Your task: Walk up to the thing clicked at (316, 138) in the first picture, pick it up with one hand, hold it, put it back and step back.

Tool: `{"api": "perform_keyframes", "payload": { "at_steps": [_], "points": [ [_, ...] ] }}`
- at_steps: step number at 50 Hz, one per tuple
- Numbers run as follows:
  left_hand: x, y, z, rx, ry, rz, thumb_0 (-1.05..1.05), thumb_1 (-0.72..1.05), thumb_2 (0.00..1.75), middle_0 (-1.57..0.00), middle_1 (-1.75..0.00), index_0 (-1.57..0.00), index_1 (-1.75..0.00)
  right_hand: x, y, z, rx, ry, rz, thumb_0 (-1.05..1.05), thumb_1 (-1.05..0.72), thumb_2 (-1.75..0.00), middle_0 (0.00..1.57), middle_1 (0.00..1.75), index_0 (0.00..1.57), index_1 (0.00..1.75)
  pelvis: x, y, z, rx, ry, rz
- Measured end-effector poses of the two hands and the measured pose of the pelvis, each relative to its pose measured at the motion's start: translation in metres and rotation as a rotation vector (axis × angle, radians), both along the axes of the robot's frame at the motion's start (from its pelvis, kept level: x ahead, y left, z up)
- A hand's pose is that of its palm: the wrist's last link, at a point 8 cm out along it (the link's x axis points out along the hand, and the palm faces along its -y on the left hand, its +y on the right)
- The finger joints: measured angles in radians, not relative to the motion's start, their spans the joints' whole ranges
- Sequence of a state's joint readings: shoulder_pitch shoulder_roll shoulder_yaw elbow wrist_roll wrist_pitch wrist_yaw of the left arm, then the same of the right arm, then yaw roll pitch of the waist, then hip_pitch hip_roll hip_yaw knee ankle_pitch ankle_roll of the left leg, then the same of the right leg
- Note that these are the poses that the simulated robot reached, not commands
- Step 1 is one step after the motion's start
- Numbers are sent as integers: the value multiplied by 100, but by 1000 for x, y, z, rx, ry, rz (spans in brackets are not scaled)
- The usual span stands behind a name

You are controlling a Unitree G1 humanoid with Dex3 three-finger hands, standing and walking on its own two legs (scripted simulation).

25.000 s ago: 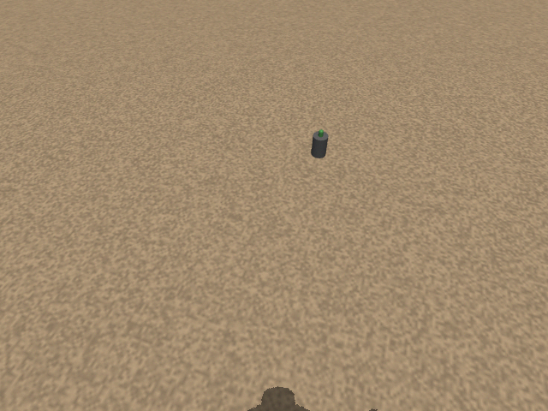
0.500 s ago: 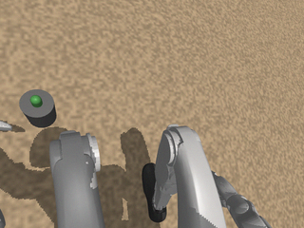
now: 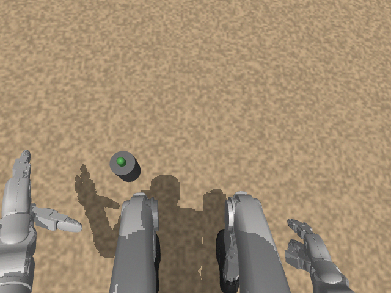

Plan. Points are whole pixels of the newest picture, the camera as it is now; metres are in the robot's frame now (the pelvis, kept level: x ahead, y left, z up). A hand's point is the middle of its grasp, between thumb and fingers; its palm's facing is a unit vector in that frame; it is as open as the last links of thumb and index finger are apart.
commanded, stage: home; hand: left
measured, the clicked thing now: (125, 166) +0.44 +0.23 -0.40
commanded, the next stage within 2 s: none
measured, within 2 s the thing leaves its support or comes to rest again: neither
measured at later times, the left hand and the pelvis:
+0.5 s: hand (26, 211) +0.26 +0.22 +0.12, palm faces +0.17 -0.92 -0.35, open 17.5 cm; pelvis +0.07 +0.00 +0.20, yaw +3 degrees
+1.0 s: hand out of the picture +0.23 +0.20 +0.18, palm faces +0.17 -0.94 -0.30, open 17.6 cm; pelvis +0.08 +0.01 +0.24, yaw +4 degrees
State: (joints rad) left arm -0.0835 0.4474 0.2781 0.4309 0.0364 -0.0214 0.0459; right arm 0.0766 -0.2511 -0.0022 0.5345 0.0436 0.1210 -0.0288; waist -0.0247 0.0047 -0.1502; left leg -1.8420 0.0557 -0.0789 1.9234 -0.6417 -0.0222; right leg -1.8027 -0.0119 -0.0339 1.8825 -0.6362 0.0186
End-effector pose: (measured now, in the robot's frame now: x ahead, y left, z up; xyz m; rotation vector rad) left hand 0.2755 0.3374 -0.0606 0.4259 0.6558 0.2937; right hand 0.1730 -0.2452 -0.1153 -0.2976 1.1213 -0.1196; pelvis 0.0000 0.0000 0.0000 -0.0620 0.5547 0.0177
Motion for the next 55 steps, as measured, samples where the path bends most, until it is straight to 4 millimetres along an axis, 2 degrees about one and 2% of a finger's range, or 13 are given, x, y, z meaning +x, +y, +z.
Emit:
{"api": "perform_keyframes", "payload": {
  "at_steps": [6, 11, 18, 26, 31, 36, 45, 55],
  "points": [
    [-10, -20, 56, -32, 38, 50, -1, -55, 5, -6, -5, -6, -6, 31, -5, 70, -22, -131, -11, 1, -90, -90, 20, 30, 21, 30, 16, -4, 56, 14, -45, 12],
    [-18, -37, 97, -70, 82, 72, -1, -55, 5, -6, -5, -6, -6, 46, -7, 127, -39, -210, -19, 1, -90, -90, 20, 30, 21, 30, 29, -5, 101, 20, -99, 21],
    [-32, -59, 152, -124, 116, 102, -1, -55, 5, -6, -5, -6, -6, 51, -2, 193, -58, -268, -36, 1, -90, -90, 20, 30, 21, 30, 48, -3, 157, 23, -189, 37],
    [-43, -78, 217, -158, 100, 88, -1, -56, 5, -6, -5, -6, -5, 51, 12, 249, -52, -336, -68, 1, -90, -90, 20, 30, 21, 30, 67, 4, 205, 26, -296, 46],
    [-48, -86, 255, -170, 51, 65, -1, -56, 4, -6, -5, -6, -5, 57, 23, 270, -35, -392, -75, 1, -90, -90, 20, 30, 21, 30, 77, 9, 223, 28, -349, 47],
    [-55, -90, 274, -185, 19, 55, -1, -57, 4, -6, -5, -5, -5, 67, 31, 282, -15, -443, -58, 1, -90, -90, 20, 30, 21, 30, 80, 12, 232, 31, -385, 50],
    [-68, -89, 273, -197, 47, 70, -1, -57, 4, -5, -5, -5, -5, 79, 35, 292, -7, -485, -8, 1, -90, -90, 20, 30, 21, 30, 79, 10, 236, 36, -410, 56],
    [-65, -95, 277, -200, 28, 60, -1, -56, 4, -5, -5, -5, -5, 71, 25, 291, -17, -469, -6, 1, -90, -90, 20, 30, 21, 30, 77, 5, 239, 40, -421, 58]
  ]
}}
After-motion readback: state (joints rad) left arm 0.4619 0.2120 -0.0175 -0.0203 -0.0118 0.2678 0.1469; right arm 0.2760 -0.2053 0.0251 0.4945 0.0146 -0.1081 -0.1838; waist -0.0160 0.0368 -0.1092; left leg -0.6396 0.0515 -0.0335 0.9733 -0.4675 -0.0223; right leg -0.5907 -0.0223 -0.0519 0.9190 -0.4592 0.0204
